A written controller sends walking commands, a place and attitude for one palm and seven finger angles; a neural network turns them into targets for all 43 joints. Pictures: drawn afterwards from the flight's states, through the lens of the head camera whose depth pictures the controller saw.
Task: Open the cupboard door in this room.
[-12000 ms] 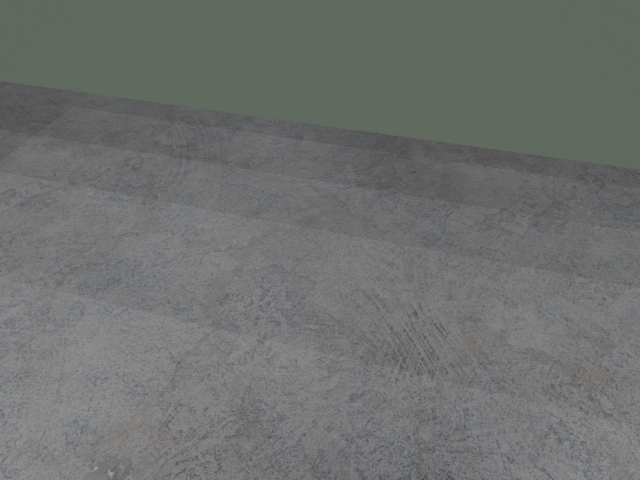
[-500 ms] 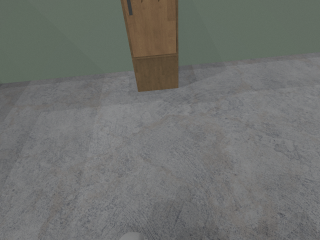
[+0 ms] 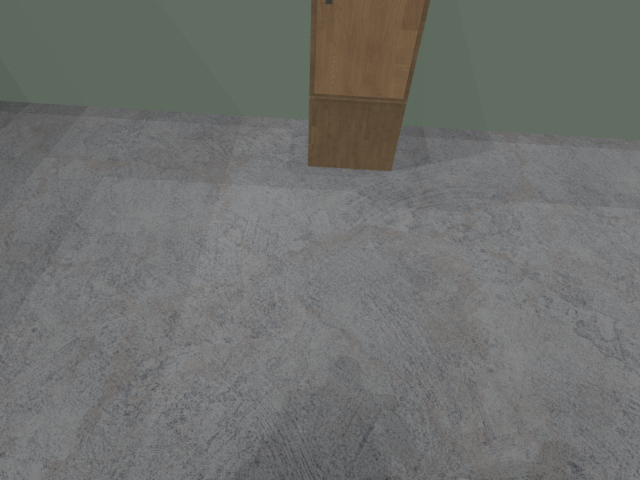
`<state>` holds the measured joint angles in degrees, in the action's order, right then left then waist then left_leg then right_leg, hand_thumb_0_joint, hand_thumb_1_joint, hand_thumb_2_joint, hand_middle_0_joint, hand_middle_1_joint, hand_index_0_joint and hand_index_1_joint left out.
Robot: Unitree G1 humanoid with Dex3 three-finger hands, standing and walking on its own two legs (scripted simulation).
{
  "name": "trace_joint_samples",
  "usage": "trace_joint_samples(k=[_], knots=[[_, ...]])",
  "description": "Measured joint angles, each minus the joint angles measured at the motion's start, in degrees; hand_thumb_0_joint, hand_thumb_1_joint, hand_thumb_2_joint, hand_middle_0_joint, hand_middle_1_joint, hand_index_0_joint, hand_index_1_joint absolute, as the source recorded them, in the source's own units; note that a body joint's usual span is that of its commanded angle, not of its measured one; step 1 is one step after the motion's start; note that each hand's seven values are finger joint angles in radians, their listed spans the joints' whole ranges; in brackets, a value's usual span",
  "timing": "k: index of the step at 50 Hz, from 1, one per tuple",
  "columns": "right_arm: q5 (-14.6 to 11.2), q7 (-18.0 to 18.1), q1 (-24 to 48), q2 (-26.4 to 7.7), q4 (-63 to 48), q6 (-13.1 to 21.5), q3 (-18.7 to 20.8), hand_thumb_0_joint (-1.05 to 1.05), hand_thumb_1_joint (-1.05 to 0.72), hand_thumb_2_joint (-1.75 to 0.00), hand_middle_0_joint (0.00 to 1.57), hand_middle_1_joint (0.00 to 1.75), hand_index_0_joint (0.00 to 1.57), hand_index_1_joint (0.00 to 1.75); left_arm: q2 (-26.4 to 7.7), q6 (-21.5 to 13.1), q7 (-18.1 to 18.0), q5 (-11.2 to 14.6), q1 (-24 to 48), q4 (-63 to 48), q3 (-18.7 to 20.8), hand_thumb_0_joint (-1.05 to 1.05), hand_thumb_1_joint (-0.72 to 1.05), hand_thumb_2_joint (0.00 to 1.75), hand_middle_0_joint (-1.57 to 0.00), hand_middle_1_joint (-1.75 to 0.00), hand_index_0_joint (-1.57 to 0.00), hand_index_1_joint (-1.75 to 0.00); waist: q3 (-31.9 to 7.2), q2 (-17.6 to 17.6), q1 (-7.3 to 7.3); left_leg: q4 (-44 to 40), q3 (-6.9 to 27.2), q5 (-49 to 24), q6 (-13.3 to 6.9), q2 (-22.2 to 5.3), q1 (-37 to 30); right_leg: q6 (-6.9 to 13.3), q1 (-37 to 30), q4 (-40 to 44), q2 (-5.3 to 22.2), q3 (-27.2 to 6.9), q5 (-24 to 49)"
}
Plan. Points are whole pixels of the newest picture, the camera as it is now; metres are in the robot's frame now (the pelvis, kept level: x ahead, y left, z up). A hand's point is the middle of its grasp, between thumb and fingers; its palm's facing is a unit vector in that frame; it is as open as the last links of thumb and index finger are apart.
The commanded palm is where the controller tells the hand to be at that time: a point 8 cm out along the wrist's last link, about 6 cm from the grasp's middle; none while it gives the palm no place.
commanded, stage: turn or walk to find it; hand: left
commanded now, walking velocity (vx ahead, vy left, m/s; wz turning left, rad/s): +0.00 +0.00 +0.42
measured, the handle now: out of the picture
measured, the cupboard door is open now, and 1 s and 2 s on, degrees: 0 0 0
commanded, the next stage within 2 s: none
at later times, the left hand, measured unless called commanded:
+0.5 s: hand out of the picture -0.02 +0.16 -0.16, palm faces +0.21 -0.95 -0.25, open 7.4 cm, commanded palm none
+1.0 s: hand out of the picture -0.04 +0.25 -0.16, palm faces +0.40 -0.88 -0.25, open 7.4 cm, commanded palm none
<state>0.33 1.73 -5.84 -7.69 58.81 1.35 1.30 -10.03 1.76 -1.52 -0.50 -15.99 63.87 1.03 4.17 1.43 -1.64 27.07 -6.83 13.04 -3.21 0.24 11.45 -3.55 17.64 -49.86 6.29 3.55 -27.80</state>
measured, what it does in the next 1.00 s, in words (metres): steps on the spot, turning left: right foot, then left foot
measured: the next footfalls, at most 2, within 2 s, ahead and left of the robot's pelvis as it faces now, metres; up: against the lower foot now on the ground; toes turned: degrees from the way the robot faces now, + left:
right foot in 0.20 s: +0.03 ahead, -0.13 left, +0.00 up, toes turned -3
left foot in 0.66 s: -0.06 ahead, +0.12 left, +0.00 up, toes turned +21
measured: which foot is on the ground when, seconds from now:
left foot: down 0.00-0.22, up 0.24-0.64, down 0.66-1.00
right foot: up 0.00-0.18, down 0.20-0.66, up 0.68-1.00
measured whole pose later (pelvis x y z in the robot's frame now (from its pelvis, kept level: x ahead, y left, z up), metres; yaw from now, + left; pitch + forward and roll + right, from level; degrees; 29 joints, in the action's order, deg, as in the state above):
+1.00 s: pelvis -0.05 +0.02 +0.00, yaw +23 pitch +0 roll +0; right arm 1.2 0.4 -10.7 -10.5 55.4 -0.9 2.6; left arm -13.9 3.3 -0.7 -0.5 -7.5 54.8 3.2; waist 3.6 0.7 0.4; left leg 25.9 0.5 14.4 -2.3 2.0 11.6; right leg -5.7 25.0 -56.3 4.7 1.6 -24.3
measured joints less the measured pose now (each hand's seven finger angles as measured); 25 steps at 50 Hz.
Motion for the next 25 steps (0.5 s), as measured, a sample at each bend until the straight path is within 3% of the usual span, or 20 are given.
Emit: trace_joint_samples(k=[7, 10, 12, 14, 17, 19, 22, 25], knots=[[0.8, -0.7, -2.8, -2.0, 1.3, -1.9, 1.1, -0.01, -0.93, -0.90, 0.20, 0.30, 0.20, 0.30, -0.3, -0.1, 0.1, -0.3, 5.6, -3.9, 0.9, 0.00, 0.91, 0.90, -0.19, -0.30, -0.20, -0.30, -2.0, -1.1, 1.66, -0.4, 1.5, -1.4, 0.3, 1.5, 1.4, 0.2, -0.7, 6.3, -0.9, 0.4, 2.6], [0.8, -1.1, -4.7, -2.7, 1.7, -2.7, 1.6, 0.00, -0.92, -0.90, 0.20, 0.30, 0.20, 0.30, -0.3, -0.7, 0.1, -0.3, 6.3, -5.5, 1.0, 0.00, 0.91, 0.90, -0.19, -0.30, -0.20, -0.30, -2.3, -1.7, 2.20, 1.5, 2.3, -1.3, 1.1, 1.9, 3.5, 0.5, -3.7, 14.4, -1.7, 1.0, 7.8], [0.4, -1.3, -5.8, -3.6, 2.0, -3.4, 2.1, 0.00, -0.92, -0.90, 0.20, 0.30, 0.20, 0.30, 0.5, -1.2, 0.1, -0.7, 6.5, -6.0, 0.9, 0.00, 0.91, 0.90, -0.19, -0.30, -0.20, -0.30, -1.9, -3.7, 2.67, 5.2, 4.0, 1.8, 2.1, 1.2, 5.5, 3.0, -4.4, 16.1, -2.7, 2.7, 9.7], [0.5, -1.6, -7.2, -3.9, 1.9, -4.6, 2.7, 0.00, -0.91, -0.90, 0.20, 0.30, 0.20, 0.30, 0.7, -1.3, 0.2, -0.8, 5.7, -7.1, 0.7, 0.00, 0.91, 0.90, -0.20, -0.30, -0.20, -0.30, -1.9, -3.9, 2.79, 14.8, 5.3, 9.0, 3.0, 1.7, 9.3, 4.7, -4.4, 16.4, -2.1, 4.1, 9.6], [0.7, -2.2, -8.2, -4.5, 2.0, -5.8, 3.4, 0.01, -0.91, -0.90, 0.20, 0.30, 0.20, 0.30, 1.0, -1.0, 0.2, -0.5, 4.4, -7.8, 0.9, 0.00, 0.91, 0.90, -0.20, -0.30, -0.20, -0.30, -1.5, -3.7, 2.60, 30.4, 6.6, 9.9, 3.9, 1.2, 14.4, 5.2, -5.0, 18.8, -1.7, 5.3, 10.9], [0.8, -2.3, -8.8, -5.0, 1.7, -5.9, 3.8, 0.01, -0.91, -0.90, 0.20, 0.30, 0.20, 0.30, 1.1, -0.9, 0.2, -0.4, 3.8, -7.6, 0.8, 0.00, 0.90, 0.90, -0.20, -0.30, -0.20, -0.30, -1.1, -3.9, 3.00, 36.3, 7.3, 8.1, 4.7, 0.1, 16.2, 5.1, -5.3, 20.3, -1.5, 6.4, 11.8], [0.8, -2.4, -9.7, -5.4, 1.6, -5.9, 3.9, 0.01, -0.91, -0.90, 0.20, 0.30, 0.20, 0.30, 1.3, -0.9, 0.3, -0.5, 3.1, -7.4, 0.8, 0.00, 0.90, 0.89, -0.20, -0.30, -0.20, -0.30, -0.6, -3.8, 3.25, 38.1, 7.5, 7.2, 6.0, -1.7, 16.1, 4.9, -5.4, 21.2, -0.8, 8.1, 12.3], [0.7, -2.3, -9.8, -5.5, 1.8, -6.0, 3.7, 0.01, -0.91, -0.90, 0.20, 0.30, 0.20, 0.30, 1.1, -1.0, 0.3, -0.8, 2.7, -7.3, 0.9, 0.00, 0.91, 0.89, -0.20, -0.30, -0.20, -0.30, -0.2, -3.0, 2.78, 33.0, 6.7, 9.5, 6.8, -3.0, 13.6, 4.5, -4.9, 20.9, 0.3, 9.5, 12.2]])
